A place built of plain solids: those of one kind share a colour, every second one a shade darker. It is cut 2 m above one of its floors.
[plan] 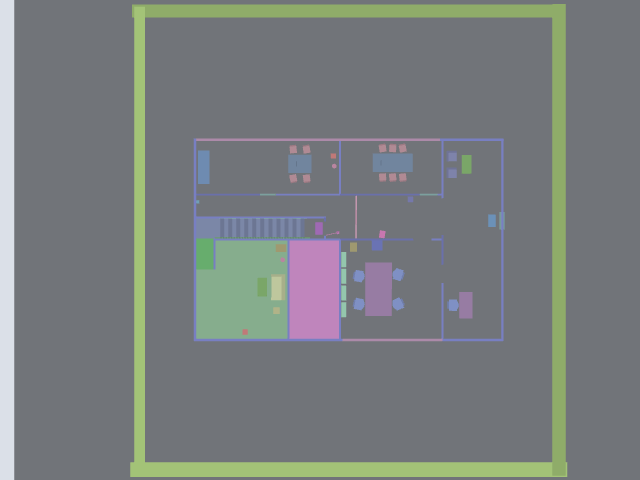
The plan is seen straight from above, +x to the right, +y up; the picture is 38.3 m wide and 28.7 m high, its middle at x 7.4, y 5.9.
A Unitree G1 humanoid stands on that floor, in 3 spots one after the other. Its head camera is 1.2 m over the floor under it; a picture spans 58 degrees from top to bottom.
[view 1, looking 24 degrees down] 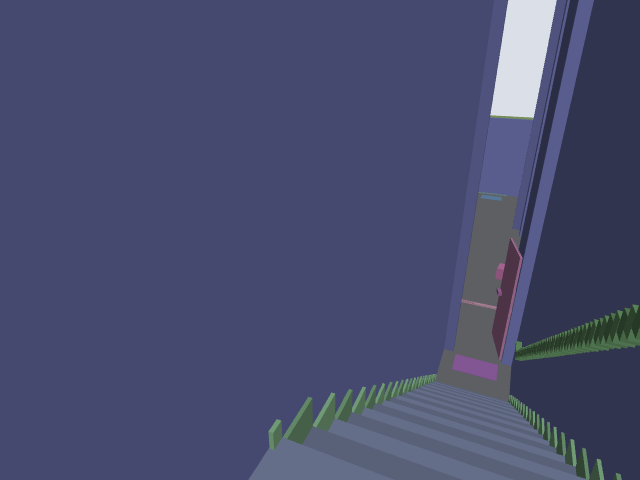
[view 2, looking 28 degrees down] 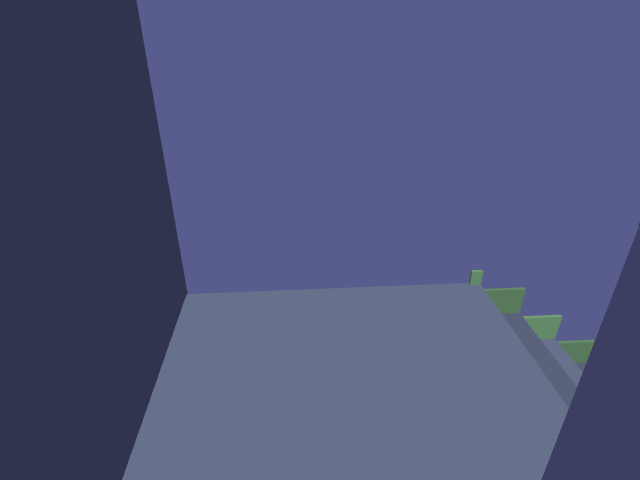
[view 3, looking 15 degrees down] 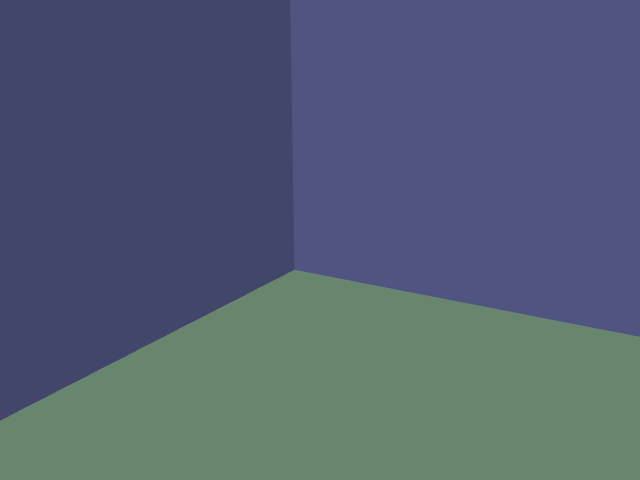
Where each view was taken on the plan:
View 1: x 0.52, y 6.62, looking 24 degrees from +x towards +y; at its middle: wall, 1.53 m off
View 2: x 0.52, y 5.44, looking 86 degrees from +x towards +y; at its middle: wall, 1.98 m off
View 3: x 2.92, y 1.94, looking -150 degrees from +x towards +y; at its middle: wall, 3.49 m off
